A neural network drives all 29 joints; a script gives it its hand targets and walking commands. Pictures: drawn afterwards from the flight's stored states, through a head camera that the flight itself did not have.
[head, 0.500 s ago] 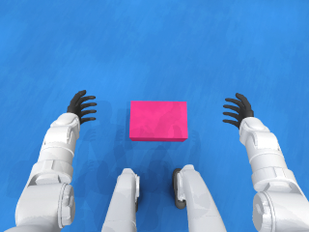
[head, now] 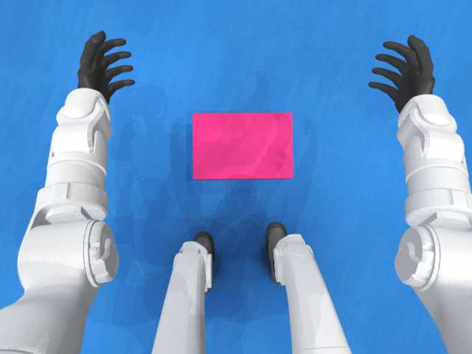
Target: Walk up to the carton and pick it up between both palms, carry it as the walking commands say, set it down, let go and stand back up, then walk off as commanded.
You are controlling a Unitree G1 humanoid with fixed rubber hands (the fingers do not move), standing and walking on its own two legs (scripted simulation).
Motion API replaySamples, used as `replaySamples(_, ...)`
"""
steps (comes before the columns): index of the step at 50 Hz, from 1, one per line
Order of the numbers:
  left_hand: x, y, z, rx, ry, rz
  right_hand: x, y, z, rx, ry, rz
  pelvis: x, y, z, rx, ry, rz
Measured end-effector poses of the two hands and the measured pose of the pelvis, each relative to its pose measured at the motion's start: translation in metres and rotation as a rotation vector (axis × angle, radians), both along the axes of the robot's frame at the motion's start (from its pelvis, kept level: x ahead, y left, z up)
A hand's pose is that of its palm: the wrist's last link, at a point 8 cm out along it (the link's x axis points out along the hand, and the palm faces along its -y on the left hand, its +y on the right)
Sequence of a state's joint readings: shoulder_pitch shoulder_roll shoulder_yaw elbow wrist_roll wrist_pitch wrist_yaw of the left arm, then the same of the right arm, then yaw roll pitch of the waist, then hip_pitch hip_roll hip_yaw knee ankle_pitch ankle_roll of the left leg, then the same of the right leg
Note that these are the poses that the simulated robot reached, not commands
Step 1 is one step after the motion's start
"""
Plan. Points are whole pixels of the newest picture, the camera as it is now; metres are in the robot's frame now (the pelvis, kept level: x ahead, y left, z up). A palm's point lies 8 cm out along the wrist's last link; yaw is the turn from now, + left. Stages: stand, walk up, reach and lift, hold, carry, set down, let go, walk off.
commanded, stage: reach and lift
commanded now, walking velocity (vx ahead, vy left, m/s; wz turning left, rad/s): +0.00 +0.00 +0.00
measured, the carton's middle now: (242, 148) +0.46 -0.02 -0.58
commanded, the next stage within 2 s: none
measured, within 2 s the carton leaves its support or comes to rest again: neither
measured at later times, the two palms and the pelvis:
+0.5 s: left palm (127, 113) +0.50 +0.21 -0.23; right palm (371, 115) +0.47 -0.27 -0.22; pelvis -0.03 +0.00 -0.10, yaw +0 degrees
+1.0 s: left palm (151, 129) +0.50 +0.21 -0.37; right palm (339, 131) +0.47 -0.26 -0.37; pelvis -0.05 +0.00 -0.23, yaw +0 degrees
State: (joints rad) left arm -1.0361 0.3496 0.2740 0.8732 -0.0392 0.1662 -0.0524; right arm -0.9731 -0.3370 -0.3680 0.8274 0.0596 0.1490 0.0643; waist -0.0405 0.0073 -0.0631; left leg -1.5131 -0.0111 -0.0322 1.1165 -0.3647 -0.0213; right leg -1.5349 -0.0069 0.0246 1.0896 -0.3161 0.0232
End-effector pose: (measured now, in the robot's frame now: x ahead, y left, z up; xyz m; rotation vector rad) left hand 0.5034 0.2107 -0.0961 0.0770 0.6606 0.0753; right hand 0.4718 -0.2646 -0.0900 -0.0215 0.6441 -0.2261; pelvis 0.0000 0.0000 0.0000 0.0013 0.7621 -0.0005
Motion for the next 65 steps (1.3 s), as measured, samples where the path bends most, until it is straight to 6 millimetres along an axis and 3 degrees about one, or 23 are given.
replaySamples(7,0.000,-0.004,-0.008,-0.006,-0.001,0.000,0.000,-0.001,-0.007,-0.004,-0.004,0.004,0.001,0.001,-0.001,0.003,0.037,-0.001)
replaySamples(12,-0.004,-0.003,-0.028,-0.011,0.024,0.012,-0.005,-0.003,-0.028,0.009,0.017,-0.009,-0.003,0.000,-0.018,0.005,0.069,-0.001)
replaySamples(25,-0.004,0.002,-0.129,0.009,0.012,0.025,-0.001,-0.002,-0.131,-0.003,0.019,-0.007,-0.027,-0.003,-0.105,0.001,0.101,0.003)
replaySamples(36,-0.002,-0.002,-0.191,0.009,0.006,0.021,0.003,0.000,-0.193,-0.003,0.015,-0.008,-0.039,-0.004,-0.164,0.003,0.084,0.003)
replaySamples(52,-0.006,-0.004,-0.288,0.007,0.042,0.034,-0.004,0.005,-0.292,0.000,0.056,-0.019,-0.052,-0.003,-0.235,0.001,0.000,0.003)
replaySamples(65,-0.011,-0.010,-0.359,0.011,0.076,0.041,-0.007,0.012,-0.362,0.003,0.091,-0.020,-0.053,-0.003,-0.278,0.000,-0.071,0.005)
